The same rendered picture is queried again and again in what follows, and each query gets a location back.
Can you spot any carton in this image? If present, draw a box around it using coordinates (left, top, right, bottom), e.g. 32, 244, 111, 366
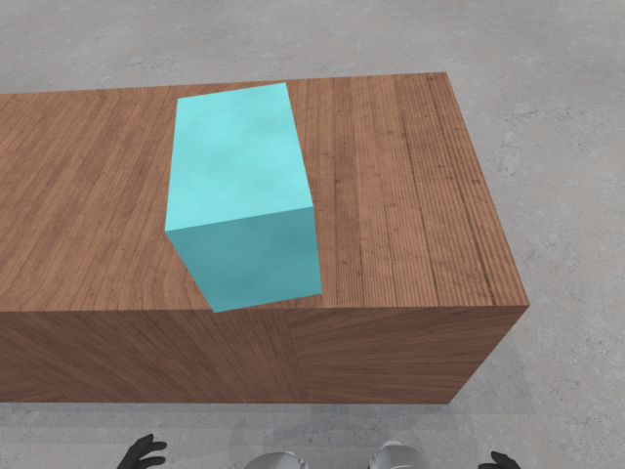
165, 82, 322, 313

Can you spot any right robot shin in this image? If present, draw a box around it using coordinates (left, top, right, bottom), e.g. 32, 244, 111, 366
381, 442, 402, 449

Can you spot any robot right thigh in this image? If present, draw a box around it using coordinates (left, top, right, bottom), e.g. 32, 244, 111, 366
370, 445, 435, 469

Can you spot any robot left hand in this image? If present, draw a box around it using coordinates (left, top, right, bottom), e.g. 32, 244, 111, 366
116, 434, 167, 469

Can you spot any pedestal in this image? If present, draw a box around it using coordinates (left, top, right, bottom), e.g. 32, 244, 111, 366
0, 72, 530, 405

